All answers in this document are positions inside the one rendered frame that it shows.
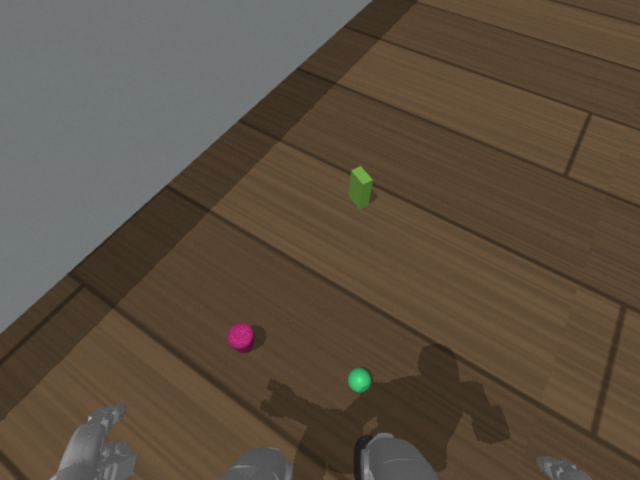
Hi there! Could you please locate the left robot hand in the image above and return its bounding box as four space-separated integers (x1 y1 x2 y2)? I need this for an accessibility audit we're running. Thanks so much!
58 403 137 480

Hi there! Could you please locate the right robot foot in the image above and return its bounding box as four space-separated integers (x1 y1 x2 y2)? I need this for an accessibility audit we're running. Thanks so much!
354 435 373 480

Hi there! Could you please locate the right robot hand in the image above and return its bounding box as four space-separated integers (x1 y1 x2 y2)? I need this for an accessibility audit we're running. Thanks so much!
536 456 592 480

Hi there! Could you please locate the left robot arm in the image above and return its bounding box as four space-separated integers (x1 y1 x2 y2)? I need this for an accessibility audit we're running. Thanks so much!
49 464 99 480

